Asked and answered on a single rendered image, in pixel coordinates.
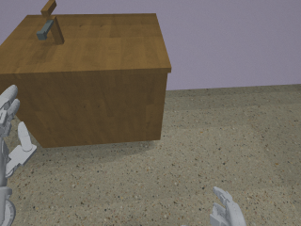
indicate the left robot forearm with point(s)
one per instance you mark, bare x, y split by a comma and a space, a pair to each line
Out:
7, 207

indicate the left robot hand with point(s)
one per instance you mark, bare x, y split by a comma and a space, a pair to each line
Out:
22, 153

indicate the counter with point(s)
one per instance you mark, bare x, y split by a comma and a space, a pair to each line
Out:
96, 79

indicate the tap lever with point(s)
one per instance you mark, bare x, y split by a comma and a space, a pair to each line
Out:
42, 35

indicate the right robot hand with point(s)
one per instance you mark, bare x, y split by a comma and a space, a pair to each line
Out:
231, 215

